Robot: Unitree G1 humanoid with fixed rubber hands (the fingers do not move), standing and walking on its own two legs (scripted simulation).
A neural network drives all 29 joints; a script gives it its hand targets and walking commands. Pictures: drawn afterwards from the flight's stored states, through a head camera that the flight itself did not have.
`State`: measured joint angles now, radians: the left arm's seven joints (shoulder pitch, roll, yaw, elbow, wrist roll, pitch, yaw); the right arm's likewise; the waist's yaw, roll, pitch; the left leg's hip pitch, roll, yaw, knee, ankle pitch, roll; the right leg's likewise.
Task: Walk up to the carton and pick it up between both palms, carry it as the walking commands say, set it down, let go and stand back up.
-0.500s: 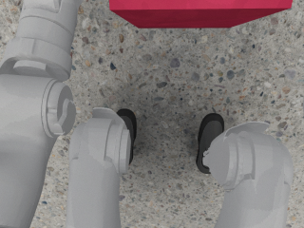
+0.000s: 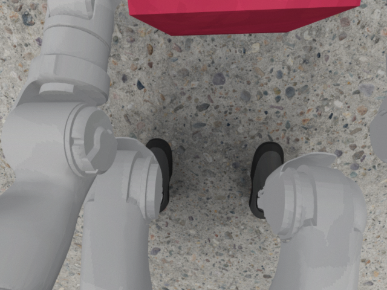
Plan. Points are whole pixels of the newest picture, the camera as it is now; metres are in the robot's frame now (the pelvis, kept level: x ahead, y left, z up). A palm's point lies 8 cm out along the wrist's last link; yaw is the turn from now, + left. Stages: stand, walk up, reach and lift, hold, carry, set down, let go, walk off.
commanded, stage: reach and lift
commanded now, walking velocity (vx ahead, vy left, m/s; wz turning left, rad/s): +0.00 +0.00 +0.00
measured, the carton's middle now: out of the picture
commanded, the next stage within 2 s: none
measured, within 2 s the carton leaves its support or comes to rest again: leaves its support in 0.82 s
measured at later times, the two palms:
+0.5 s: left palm out of the picture +0.58 +0.15 -0.19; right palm out of the picture +0.60 -0.19 -0.18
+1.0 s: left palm out of the picture +0.57 +0.15 -0.14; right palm out of the picture +0.60 -0.18 -0.13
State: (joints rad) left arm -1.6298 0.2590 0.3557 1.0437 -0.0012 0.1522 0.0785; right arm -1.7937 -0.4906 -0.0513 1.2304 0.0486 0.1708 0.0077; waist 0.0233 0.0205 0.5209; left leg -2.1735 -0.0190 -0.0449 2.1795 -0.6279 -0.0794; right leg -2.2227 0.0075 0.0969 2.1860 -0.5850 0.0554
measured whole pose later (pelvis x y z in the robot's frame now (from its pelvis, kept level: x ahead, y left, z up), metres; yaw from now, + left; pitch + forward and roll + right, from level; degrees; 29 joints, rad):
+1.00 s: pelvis +0.00 +0.00 +0.02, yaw +0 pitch +34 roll +2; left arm -1.54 0.24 0.30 0.83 -0.07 0.32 0.13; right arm -1.73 -0.47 -0.11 1.06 0.04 0.30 -0.01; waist 0.02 0.00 0.52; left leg -2.09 -0.03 -0.05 2.13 -0.63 -0.08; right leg -2.13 0.00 0.09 2.13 -0.59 0.05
